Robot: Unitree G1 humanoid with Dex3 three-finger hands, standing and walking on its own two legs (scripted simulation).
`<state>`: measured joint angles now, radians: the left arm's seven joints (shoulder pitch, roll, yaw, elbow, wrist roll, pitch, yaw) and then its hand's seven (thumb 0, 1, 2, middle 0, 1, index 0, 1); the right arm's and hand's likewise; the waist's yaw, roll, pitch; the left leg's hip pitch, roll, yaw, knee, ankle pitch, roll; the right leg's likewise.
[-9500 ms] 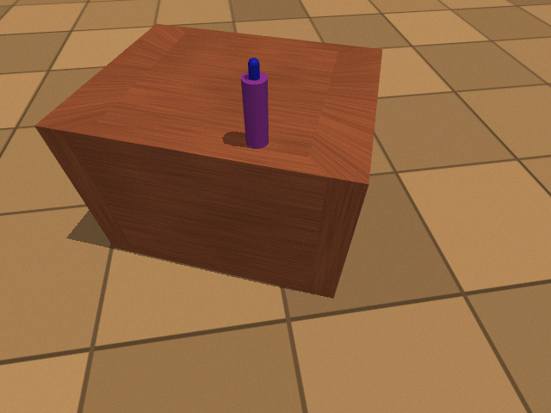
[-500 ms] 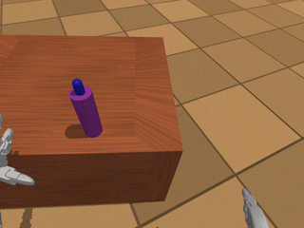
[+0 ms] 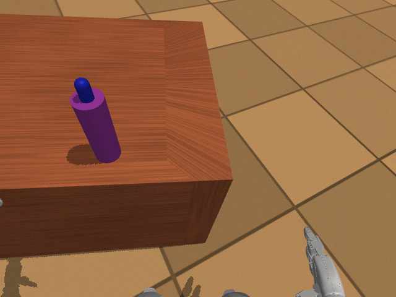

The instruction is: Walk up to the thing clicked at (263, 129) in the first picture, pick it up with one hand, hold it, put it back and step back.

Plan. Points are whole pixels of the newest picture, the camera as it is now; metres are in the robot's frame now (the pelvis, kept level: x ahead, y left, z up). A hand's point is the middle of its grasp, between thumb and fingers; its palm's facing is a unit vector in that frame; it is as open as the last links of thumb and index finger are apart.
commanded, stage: go down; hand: left
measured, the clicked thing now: (96, 122) +0.49 +0.21 +0.04
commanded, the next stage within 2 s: approach in 1.72 s
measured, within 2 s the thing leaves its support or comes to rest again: neither
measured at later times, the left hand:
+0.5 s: hand out of the picture +0.38 +0.38 +0.09, palm faces +0.21 -0.98 +0.01, open 17.7 cm
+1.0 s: hand out of the picture +0.41 +0.39 +0.10, palm faces +0.21 -0.98 +0.01, open 17.6 cm
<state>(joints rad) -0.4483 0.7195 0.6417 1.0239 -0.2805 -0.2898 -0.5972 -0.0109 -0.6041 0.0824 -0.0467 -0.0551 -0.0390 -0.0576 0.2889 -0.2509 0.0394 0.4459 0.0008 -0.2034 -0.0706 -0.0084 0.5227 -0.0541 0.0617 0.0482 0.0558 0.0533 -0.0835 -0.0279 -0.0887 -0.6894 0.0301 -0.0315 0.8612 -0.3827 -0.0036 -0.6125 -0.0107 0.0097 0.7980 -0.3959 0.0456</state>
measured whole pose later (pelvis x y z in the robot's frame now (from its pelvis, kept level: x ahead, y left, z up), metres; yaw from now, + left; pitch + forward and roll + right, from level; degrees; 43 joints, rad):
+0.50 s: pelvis +0.01 +0.00 -0.01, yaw +0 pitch +15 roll -3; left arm -0.50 0.79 0.68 1.02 -0.24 -0.23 -0.59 -0.01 -0.60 0.10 -0.05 -0.05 -0.03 -0.06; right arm 0.32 -0.26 0.04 0.39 0.00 -0.20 -0.06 -0.01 0.52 -0.06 0.06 0.05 0.06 0.05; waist -0.09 -0.02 -0.14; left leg -0.78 0.04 -0.04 0.96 -0.45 0.00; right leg -0.69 0.00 0.00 0.88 -0.45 0.05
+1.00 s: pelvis +0.01 +0.00 -0.02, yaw -1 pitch +18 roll -4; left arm -0.62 0.90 0.70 1.13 -0.20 -0.19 -0.61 -0.01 -0.59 0.09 -0.05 -0.05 -0.04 -0.06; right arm 0.32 -0.26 0.07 0.33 0.00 -0.20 -0.08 -0.01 0.53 -0.05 0.06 0.05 0.06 0.05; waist -0.12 -0.01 -0.15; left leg -0.86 0.05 -0.05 1.01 -0.46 -0.01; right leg -0.77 0.01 0.00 0.91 -0.46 0.05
